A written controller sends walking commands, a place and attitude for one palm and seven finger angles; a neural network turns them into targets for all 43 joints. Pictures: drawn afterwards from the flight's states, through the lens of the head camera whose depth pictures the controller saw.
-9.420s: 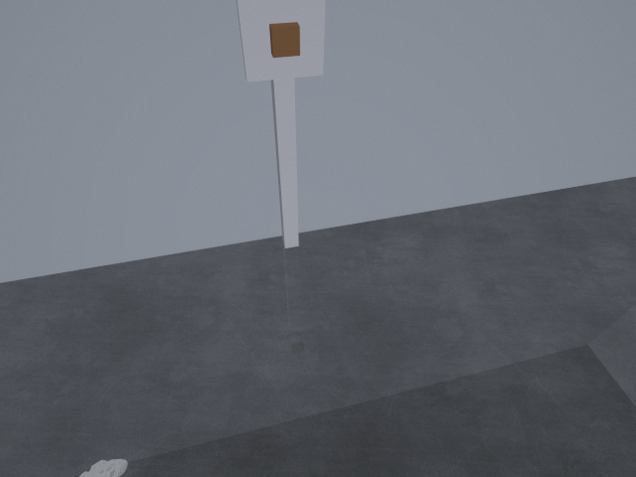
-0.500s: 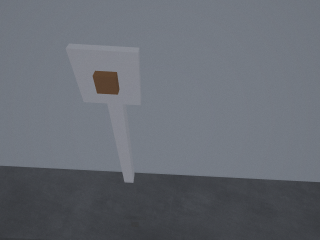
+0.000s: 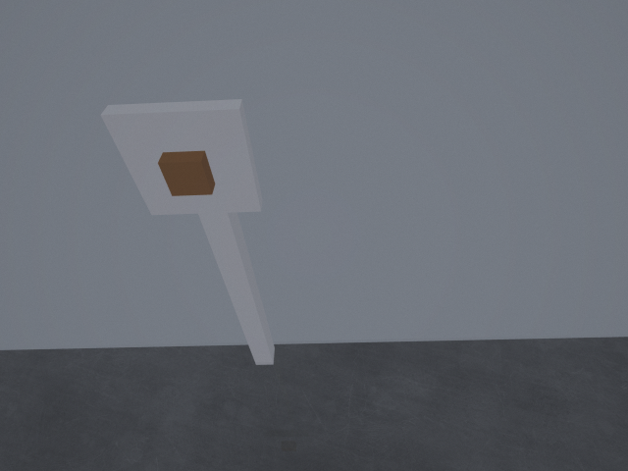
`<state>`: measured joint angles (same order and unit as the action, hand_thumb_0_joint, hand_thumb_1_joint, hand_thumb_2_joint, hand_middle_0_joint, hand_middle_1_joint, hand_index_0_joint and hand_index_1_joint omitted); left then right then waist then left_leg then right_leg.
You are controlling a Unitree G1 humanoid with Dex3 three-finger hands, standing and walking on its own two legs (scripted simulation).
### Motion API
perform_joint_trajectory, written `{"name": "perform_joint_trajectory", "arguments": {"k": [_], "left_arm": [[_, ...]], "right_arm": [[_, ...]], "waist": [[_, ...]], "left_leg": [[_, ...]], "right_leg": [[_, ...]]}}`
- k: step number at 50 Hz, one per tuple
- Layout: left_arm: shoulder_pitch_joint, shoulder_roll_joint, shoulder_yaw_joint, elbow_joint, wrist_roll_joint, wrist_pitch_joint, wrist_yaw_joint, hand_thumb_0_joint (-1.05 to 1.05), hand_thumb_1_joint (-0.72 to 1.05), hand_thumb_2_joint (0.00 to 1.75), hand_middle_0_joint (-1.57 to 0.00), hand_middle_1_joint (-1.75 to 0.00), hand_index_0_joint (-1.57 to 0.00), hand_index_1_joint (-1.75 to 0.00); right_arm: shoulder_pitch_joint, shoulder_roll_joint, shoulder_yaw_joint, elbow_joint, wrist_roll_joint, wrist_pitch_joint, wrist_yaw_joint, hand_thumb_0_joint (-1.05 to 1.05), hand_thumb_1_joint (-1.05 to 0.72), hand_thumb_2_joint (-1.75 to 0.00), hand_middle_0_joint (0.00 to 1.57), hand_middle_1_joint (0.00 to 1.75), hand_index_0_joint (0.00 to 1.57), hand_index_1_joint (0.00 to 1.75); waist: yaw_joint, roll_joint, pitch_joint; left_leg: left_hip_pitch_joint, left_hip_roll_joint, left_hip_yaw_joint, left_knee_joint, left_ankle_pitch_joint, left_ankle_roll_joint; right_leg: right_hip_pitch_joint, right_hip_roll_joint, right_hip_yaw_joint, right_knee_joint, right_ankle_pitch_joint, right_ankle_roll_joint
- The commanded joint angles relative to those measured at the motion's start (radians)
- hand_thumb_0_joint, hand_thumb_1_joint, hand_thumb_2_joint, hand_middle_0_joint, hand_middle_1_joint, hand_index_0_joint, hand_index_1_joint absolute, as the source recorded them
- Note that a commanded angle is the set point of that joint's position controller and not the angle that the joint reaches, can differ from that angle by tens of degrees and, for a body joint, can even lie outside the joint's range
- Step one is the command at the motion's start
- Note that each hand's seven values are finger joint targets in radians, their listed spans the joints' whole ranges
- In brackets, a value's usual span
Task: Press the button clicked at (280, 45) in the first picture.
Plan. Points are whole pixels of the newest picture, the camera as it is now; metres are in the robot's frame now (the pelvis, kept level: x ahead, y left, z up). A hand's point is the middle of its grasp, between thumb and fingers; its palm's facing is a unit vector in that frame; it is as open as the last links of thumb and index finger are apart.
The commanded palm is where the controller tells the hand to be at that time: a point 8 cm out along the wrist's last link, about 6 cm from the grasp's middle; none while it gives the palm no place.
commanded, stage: look again from close up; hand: left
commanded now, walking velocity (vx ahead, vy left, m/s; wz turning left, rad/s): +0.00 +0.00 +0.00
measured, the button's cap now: (188, 172) +0.55 +0.24 +0.09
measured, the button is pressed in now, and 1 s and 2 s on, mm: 0 0 0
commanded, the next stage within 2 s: shuffle to correct the standing spot in 0.22 s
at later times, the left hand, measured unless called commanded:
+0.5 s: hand out of the picture +0.00 +0.14 -0.17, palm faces +0.04 -0.98 -0.21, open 7.3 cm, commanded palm none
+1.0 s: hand out of the picture +0.07 +0.18 -0.18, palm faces +0.06 -0.98 -0.19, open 7.3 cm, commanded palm none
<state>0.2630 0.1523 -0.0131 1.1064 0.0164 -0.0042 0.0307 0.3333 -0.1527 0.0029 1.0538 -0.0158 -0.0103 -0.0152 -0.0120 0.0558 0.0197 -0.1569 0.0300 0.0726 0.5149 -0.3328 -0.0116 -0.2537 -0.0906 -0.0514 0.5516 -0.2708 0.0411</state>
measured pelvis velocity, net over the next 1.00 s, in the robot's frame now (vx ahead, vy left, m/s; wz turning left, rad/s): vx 0.07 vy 0.01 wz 0.02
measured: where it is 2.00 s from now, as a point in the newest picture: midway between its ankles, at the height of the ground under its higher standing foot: outside the picture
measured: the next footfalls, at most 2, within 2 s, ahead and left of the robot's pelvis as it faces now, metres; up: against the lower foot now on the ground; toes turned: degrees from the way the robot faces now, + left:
right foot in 1.12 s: +0.12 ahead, -0.11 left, +0.00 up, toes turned -3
left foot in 1.34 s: +0.08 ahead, +0.11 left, +0.00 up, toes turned +5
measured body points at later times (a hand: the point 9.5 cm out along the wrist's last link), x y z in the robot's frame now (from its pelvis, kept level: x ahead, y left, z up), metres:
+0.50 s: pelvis +0.00 -0.03 +0.00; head +0.02 -0.05 +0.45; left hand +0.00 +0.19 -0.15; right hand -0.01 -0.26 -0.17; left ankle -0.03 +0.12 -0.73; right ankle +0.01 -0.14 -0.73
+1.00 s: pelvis +0.07 +0.01 +0.00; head +0.10 +0.02 +0.45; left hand +0.06 +0.23 -0.17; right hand +0.08 -0.21 -0.16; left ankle +0.03 +0.11 -0.73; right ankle +0.03 -0.12 -0.70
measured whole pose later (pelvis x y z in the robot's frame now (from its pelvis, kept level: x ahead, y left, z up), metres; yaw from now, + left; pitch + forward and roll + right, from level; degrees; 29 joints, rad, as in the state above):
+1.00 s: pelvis +0.07 +0.01 +0.00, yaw +1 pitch +0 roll +1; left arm 0.26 0.15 0.03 1.10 0.02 0.03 0.04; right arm 0.28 -0.13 -0.01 1.07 -0.03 -0.04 -0.05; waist 0.00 -0.03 0.06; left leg -0.18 0.01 0.11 0.55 -0.37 0.03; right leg -0.32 -0.07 -0.04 0.86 -0.51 -0.01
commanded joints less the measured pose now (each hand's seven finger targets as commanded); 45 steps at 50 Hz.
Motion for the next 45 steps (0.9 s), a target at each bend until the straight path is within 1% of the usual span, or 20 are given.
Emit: {"name": "perform_joint_trajectory", "arguments": {"k": [1,16,19,22,25,28,30,32,34,35,36,37,38,39,40,41,42,43,44,45], "left_arm": [[0.038,0.116,0.024,-0.035,-0.004,-0.019,0.004,0.0,0.9,0.9,-0.2,-0.3,-0.2,-0.3],[0.027,0.129,0.034,-0.018,-0.005,-0.025,0.0,0.0,0.9,0.9,-0.2,-0.3,-0.2,-0.3],[0.037,0.139,0.04,-0.021,0.001,-0.019,-0.003,0.0,0.9,0.9,-0.2,-0.3,-0.2,-0.3],[0.063,0.161,0.057,-0.029,0.005,-0.012,-0.007,0.0,0.9,0.9,-0.2,-0.3,-0.2,-0.3],[0.065,0.165,0.071,-0.047,0.007,-0.013,-0.008,0.0,0.9,0.9,-0.2,-0.3,-0.2,-0.3],[0.044,0.144,0.075,-0.064,0.006,-0.013,-0.013,0.0,0.9,0.9,-0.2,-0.3,-0.2,-0.3],[0.024,0.106,0.071,-0.081,0.008,-0.014,-0.018,0.0,0.9,0.9,-0.2,-0.3,-0.2,-0.3],[0.028,0.07,0.066,-0.086,0.011,-0.022,-0.02,0.0,0.9,0.9,-0.2,-0.3,-0.2,-0.3],[0.071,0.073,0.068,-0.073,0.009,-0.029,-0.021,0.0,0.9,0.9,-0.2,-0.3,-0.2,-0.3],[0.116,0.095,0.076,-0.055,0.01,-0.035,-0.019,0.0,0.9,0.9,-0.2,-0.3,-0.2,-0.3],[0.189,0.142,0.089,-0.028,0.01,-0.039,-0.014,0.0,0.9,0.9,-0.2,-0.3,-0.2,-0.3],[0.254,0.187,0.102,-0.008,0.01,-0.042,-0.008,0.0,0.9,0.9,-0.2,-0.3,-0.2,-0.3],[0.27,0.194,0.107,0.0,0.016,-0.042,-0.002,0.0,0.9,0.9,-0.2,-0.3,-0.2,-0.3],[0.248,0.181,0.106,-0.007,0.023,-0.037,0.004,0.0,0.9,0.9,-0.2,-0.3,-0.2,-0.3],[0.18,0.167,0.099,-0.026,0.024,-0.029,0.006,0.0,0.9,0.9,-0.2,-0.3,-0.2,-0.3],[0.091,0.146,0.089,-0.051,0.018,-0.02,0.007,0.0,0.9,0.9,-0.2,-0.3,-0.2,-0.3],[0.036,0.104,0.078,-0.073,0.008,-0.011,0.006,0.0,0.9,0.9,-0.2,-0.3,-0.2,-0.3],[0.032,0.045,0.064,-0.097,-0.006,-0.003,0.004,0.0,0.9,0.9,-0.2,-0.3,-0.2,-0.3],[0.023,0.051,0.06,-0.105,-0.001,0.0,0.012,0.0,0.9,0.9,-0.2,-0.3,-0.2,-0.3],[0.008,0.037,0.055,-0.091,-0.003,0.003,0.016,0.0,0.9,0.9,-0.2,-0.3,-0.2,-0.3]], "right_arm": [[0.05,-0.095,-0.012,-0.027,0.0,-0.018,-0.007,0.0,-0.9,-0.9,0.2,0.3,0.2,0.3],[0.036,-0.081,-0.011,0.024,0.0,-0.009,-0.011,0.0,-0.9,-0.9,0.2,0.3,0.2,0.3],[0.048,-0.08,-0.01,0.03,-0.004,0.0,-0.006,0.0,-0.9,-0.9,0.2,0.3,0.2,0.3],[0.046,-0.069,-0.014,0.021,-0.009,0.006,0.002,0.0,-0.9,-0.9,0.2,0.3,0.2,0.3],[0.076,-0.064,-0.016,0.02,-0.01,0.0,0.003,0.0,-0.9,-0.9,0.2,0.3,0.2,0.3],[0.118,-0.063,-0.015,0.03,-0.011,-0.014,0.002,0.0,-0.9,-0.9,0.2,0.3,0.2,0.3],[0.146,-0.101,-0.022,0.035,-0.011,-0.022,-0.002,0.0,-0.9,-0.9,0.2,0.3,0.2,0.3],[0.141,-0.125,-0.026,0.029,-0.008,-0.028,-0.009,0.0,-0.9,-0.9,0.2,0.3,0.2,0.3],[0.098,-0.112,-0.023,0.01,-0.006,-0.029,-0.012,0.0,-0.9,-0.9,0.2,0.3,0.2,0.3],[0.073,-0.099,-0.023,-0.006,-0.004,-0.031,-0.011,0.0,-0.9,-0.9,0.2,0.3,0.2,0.3],[0.045,-0.077,-0.02,-0.031,-0.003,-0.034,-0.008,0.0,-0.9,-0.9,0.2,0.3,0.2,0.3],[0.012,-0.058,-0.023,-0.052,-0.001,-0.032,-0.006,0.0,-0.9,-0.9,0.2,0.3,0.2,0.3],[-0.039,-0.058,-0.026,-0.073,-0.002,-0.032,-0.004,0.0,-0.9,-0.9,0.2,0.3,0.2,0.3],[-0.058,-0.047,-0.03,-0.081,0.0,-0.032,-0.002,0.0,-0.9,-0.9,0.2,0.3,0.2,0.3],[-0.037,-0.032,-0.028,-0.07,0.005,-0.034,0.0,0.0,-0.9,-0.9,0.2,0.3,0.2,0.3],[0.048,-0.02,-0.026,-0.032,0.006,-0.033,0.0,0.0,-0.9,-0.9,0.2,0.3,0.2,0.3],[0.153,-0.037,-0.025,0.016,0.0,-0.037,-0.002,0.0,-0.9,-0.9,0.2,0.3,0.2,0.3],[0.214,-0.127,-0.038,0.033,-0.015,-0.043,-0.014,0.0,-0.9,-0.9,0.2,0.3,0.2,0.3],[0.198,-0.124,-0.034,0.027,-0.014,-0.03,-0.019,0.0,-0.9,-0.9,0.2,0.3,0.2,0.3],[0.15,-0.105,-0.025,0.022,-0.014,-0.035,-0.029,0.0,-0.9,-0.9,0.2,0.3,0.2,0.3]], "waist": [[0.01,-0.073,0.067],[0.007,-0.077,0.042],[0.016,-0.088,0.059],[0.028,-0.15,0.114],[0.018,-0.167,0.101],[0.005,-0.055,0.104],[0.002,0.072,0.097],[0.016,0.127,0.088],[0.046,0.06,0.081],[0.068,-0.046,0.064],[0.091,-0.21,0.041],[0.105,-0.344,0.029],[0.117,-0.349,0.048],[0.106,-0.278,0.057],[0.062,-0.259,0.058],[0.0,-0.242,0.04],[-0.037,-0.112,0.03],[-0.041,0.185,0.004],[-0.032,0.17,0.008],[-0.018,0.165,0.044]], "left_leg": [[-0.081,0.069,-0.069,-0.141,0.15,0.032],[-0.034,0.066,-0.038,-0.126,0.16,0.01],[-0.066,0.047,-0.018,-0.102,0.008,0.013],[-0.128,0.011,0.013,-0.015,-0.079,0.015],[-0.109,0.009,0.016,0.02,-0.059,0.023],[-0.063,0.024,-0.015,-0.067,0.002,0.032],[-0.06,0.094,-0.091,-0.127,0.063,0.065],[-0.072,0.143,-0.132,-0.139,0.197,0.101],[-0.117,0.113,-0.095,-0.059,0.27,0.1],[-0.187,0.062,-0.044,0.043,0.237,0.076],[-0.297,-0.002,0.021,0.164,0.103,0.043],[-0.39,-0.024,0.052,0.287,-0.133,0.023],[-0.445,-0.003,0.016,0.362,-0.254,0.021],[-0.438,0.014,-0.01,0.349,-0.272,0.023],[-0.334,0.029,-0.042,0.229,-0.228,0.029],[-0.128,0.014,-0.015,0.029,-0.067,0.028],[0.032,0.023,-0.038,-0.114,0.184,0.032],[0.086,0.23,-0.29,-0.184,0.47,0.109],[0.062,0.313,-0.337,-0.202,0.615,0.184],[0.036,0.317,-0.33,-0.191,0.748,0.201]], "right_leg": [[0.017,-0.02,0.049,-0.1,0.094,-0.065],[0.032,-0.034,0.074,-0.155,0.148,-0.08],[0.024,-0.036,0.101,-0.183,-0.088,-0.097],[-0.027,-0.083,0.185,-0.271,-0.326,-0.129],[-0.05,-0.107,0.209,-0.283,-0.341,-0.152],[-0.078,-0.051,0.117,-0.159,-0.243,-0.134],[-0.072,0.025,0.007,-0.018,-0.168,-0.104],[-0.047,0.063,-0.059,0.093,-0.089,-0.099],[0.023,0.045,-0.021,0.075,-0.004,-0.113],[0.108,-0.009,0.053,0.03,0.075,-0.132],[0.219,-0.119,0.179,-0.055,0.202,-0.166],[0.285,-0.245,0.318,-0.143,0.334,-0.22],[0.291,-0.301,0.365,-0.16,0.427,-0.27],[0.275,-0.312,0.333,-0.144,0.467,-0.283],[0.189,-0.274,0.245,-0.087,0.478,-0.249],[0.05,-0.198,0.132,-0.036,0.391,-0.186],[-0.057,-0.076,0.027,0.1,0.246,-0.122],[-0.176,0.046,-0.067,0.259,-0.104,-0.045],[-0.182,0.055,-0.006,0.36,-0.337,-0.055],[-0.201,0.032,0.037,0.394,-0.33,-0.058]]}}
